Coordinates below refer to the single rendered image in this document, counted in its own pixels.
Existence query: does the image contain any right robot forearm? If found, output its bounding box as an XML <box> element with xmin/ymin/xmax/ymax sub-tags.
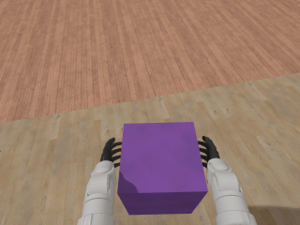
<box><xmin>206</xmin><ymin>157</ymin><xmax>258</xmax><ymax>225</ymax></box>

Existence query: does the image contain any left robot hand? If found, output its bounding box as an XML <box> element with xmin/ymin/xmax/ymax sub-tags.
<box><xmin>100</xmin><ymin>137</ymin><xmax>122</xmax><ymax>168</ymax></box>

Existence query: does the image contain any right robot hand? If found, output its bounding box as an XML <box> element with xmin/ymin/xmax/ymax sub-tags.
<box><xmin>198</xmin><ymin>136</ymin><xmax>220</xmax><ymax>168</ymax></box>

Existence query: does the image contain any carton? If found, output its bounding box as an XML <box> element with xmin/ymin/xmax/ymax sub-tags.
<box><xmin>117</xmin><ymin>122</ymin><xmax>208</xmax><ymax>216</ymax></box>

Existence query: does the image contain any left robot forearm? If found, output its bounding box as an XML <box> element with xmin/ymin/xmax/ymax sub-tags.
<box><xmin>77</xmin><ymin>160</ymin><xmax>117</xmax><ymax>225</ymax></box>

